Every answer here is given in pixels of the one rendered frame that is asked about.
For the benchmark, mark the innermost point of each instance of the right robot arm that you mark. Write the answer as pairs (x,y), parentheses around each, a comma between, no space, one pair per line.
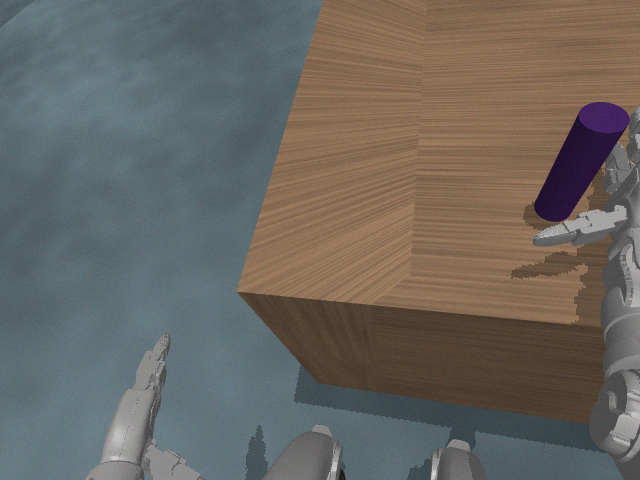
(614,422)

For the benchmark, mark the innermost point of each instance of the can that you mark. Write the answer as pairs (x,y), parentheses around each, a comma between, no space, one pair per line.
(592,137)

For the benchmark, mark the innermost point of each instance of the left robot arm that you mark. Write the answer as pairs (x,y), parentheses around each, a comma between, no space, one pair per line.
(116,470)

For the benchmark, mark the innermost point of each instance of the right robot hand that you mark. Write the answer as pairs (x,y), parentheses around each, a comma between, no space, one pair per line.
(621,212)

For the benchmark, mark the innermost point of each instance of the left robot hand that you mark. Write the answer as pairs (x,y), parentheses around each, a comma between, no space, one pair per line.
(129,437)

